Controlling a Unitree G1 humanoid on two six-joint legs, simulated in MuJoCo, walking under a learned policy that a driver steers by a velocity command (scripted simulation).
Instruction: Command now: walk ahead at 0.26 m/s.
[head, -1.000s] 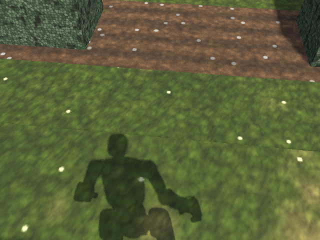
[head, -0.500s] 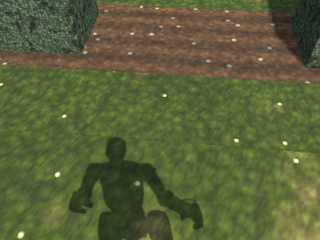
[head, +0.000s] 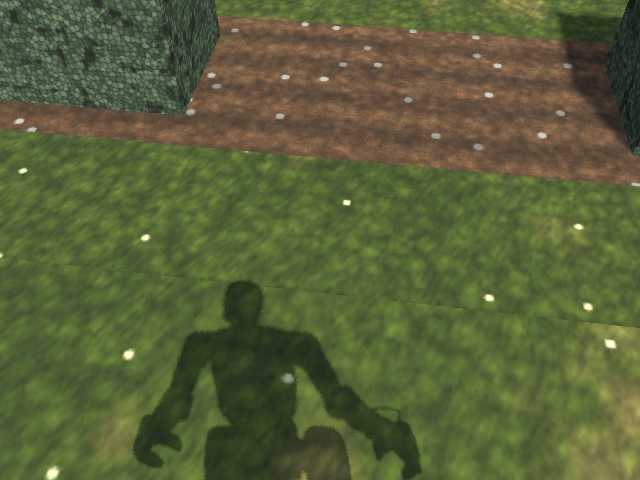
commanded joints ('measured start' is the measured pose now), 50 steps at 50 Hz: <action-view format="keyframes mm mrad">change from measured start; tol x64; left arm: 1 56 87 0 -35 2 -14 48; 50 58 99 47 -164 17 -58 -81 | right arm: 1 -87 -52 -9 -91 -22 -39 -9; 38 742 122 83 -5 -39 -26 119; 50 135 53 45 -261 39 -8 38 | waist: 1 38 -110 53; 33 -101 -52 151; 38 134 -273 -670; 50 -71 -55 -50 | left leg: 1 -211 40 -1 109 -90 35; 25 713 248 -163 -246 424 173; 31 32 106 6 -338 291 98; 36 -11 19 96 225 650 -23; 39 -752 -122 -10 1323 -354 -183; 50 -89 38 -5 62 542 -70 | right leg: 1 85 -335 416 -331 -369 -172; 11 -686 -62 190 660 -168 -45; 26 -1021 -187 136 127 493 56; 34 -251 -133 28 -57 563 44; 38 1214 -438 405 427 1552 -481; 44 -302 -342 347 -119 941 -325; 50 -412 -187 235 -120 723 -214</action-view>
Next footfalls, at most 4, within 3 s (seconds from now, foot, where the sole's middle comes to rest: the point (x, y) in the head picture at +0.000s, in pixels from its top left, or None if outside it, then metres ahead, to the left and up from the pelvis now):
0.14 left None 0.06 0.14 -0.78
0.72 right None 0.54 -0.13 -0.93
1.10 left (317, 392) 0.78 0.04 -0.93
1.36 right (393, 464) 0.59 -0.14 -0.93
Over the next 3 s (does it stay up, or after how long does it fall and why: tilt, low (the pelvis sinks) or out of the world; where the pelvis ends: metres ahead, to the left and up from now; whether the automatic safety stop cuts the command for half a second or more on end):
stays up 1.38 -0.25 -0.31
